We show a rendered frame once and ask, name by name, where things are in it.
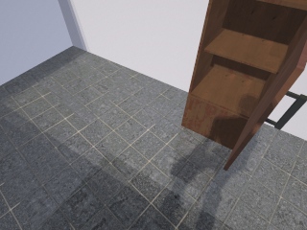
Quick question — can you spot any handle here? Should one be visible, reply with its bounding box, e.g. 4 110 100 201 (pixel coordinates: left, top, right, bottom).
265 91 307 130

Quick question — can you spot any cupboard door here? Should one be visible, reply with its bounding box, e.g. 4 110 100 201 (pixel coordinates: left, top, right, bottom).
224 30 307 171

